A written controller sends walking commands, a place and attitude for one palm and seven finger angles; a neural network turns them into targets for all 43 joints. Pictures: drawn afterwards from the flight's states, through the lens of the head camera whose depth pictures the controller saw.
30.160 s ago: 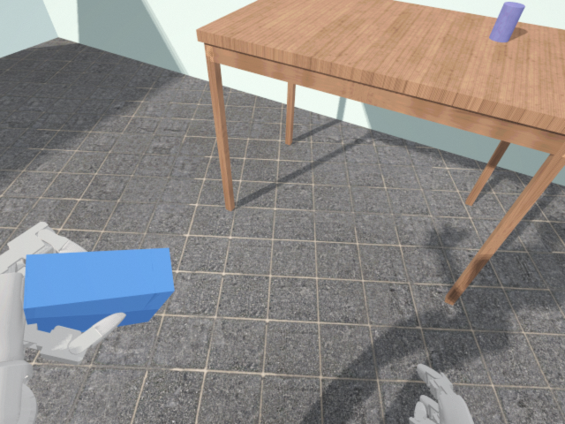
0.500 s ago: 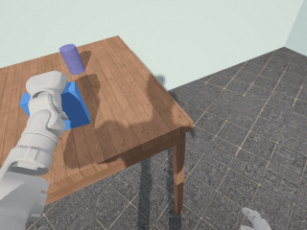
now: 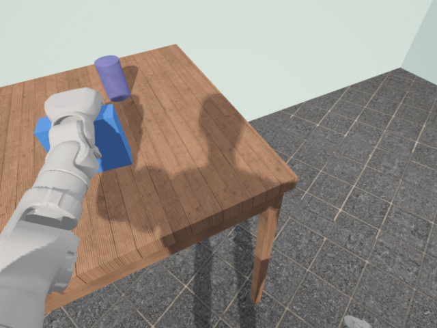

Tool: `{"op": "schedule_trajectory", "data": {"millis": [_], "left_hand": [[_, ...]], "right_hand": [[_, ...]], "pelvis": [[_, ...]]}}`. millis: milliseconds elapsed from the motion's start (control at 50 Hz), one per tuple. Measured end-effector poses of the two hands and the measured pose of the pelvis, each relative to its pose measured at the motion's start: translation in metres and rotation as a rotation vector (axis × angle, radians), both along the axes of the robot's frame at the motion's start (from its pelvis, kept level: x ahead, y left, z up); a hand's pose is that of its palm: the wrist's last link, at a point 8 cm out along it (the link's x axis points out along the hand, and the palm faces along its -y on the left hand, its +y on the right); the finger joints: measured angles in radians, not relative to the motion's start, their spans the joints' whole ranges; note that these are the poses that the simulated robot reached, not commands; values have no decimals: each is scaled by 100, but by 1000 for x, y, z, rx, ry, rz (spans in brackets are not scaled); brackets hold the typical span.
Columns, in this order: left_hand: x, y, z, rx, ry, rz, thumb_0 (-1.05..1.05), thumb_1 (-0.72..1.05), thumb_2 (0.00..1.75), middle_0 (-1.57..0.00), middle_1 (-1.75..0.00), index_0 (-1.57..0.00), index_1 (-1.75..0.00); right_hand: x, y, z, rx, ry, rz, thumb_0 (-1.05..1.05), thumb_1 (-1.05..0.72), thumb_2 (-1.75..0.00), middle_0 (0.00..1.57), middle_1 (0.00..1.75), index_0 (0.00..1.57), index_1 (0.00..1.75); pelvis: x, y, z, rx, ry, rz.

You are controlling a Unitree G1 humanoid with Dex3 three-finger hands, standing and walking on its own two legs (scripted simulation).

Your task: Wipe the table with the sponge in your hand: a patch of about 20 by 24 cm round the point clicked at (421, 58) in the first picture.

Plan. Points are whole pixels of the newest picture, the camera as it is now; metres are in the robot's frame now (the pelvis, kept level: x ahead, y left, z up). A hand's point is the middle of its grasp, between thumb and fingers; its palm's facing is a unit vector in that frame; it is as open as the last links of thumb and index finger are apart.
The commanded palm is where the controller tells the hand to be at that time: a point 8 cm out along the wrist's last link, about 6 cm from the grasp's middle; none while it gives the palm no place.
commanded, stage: wipe forward along the third lane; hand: left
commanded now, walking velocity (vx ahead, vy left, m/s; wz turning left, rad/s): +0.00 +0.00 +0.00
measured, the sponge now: (93, 150) +0.43 +0.27 +0.11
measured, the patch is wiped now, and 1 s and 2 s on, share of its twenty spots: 0.90 0.90 0.90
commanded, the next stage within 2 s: wipe back along the third lane in 0.04 s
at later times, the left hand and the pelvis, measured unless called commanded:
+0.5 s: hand (86, 127) +0.45 +0.28 +0.16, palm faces +0.08 +0.01 -1.00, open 9.3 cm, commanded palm +0.40 +0.25 +0.18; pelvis +0.03 +0.04 +0.00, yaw +1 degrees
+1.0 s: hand (96, 143) +0.40 +0.24 +0.16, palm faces +0.15 -0.03 -0.99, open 9.3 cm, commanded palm +0.35 +0.22 +0.18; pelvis +0.03 +0.03 +0.00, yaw +1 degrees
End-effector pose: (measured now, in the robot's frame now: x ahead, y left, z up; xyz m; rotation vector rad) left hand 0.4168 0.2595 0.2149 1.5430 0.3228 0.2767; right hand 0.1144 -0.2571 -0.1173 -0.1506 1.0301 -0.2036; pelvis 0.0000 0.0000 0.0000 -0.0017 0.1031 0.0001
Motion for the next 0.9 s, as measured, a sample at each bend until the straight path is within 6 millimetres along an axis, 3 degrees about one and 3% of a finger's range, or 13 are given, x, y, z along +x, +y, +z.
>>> {"op": "schedule_trajectory", "data": {"millis": [180,280,420,720,900], "left_hand": [[20,10,1,7,8,-7,-1,-50,113,-78,-141,-84,-139],[21,11,-2,12,-26,-23,-1,-50,113,-78,-141,-85,-139],[13,10,-4,18,-83,-12,-1,-50,113,-77,-143,-84,-140],[-9,-4,-3,0,-125,36,0,-46,113,-73,-147,-80,-144],[-35,-22,-4,-12,-170,-19,1,-46,112,-73,-147,-80,-144]], "right_hand": [[13,25,4,0,-4,28,1,-90,-90,20,30,20,30],[18,36,2,15,10,37,1,-90,-90,20,30,20,30],[43,55,3,52,-10,74,1,-90,-90,20,30,20,30],[131,96,29,123,-185,214,1,-90,-90,20,30,20,30],[153,105,41,158,-245,265,1,-90,-90,19,30,20,30]], "pelvis": [[7,18,1,-7,24,7],[15,28,1,-11,24,4],[24,38,1,-13,7,10],[33,44,-1,-13,-15,30],[34,39,-2,-11,-38,24]]}}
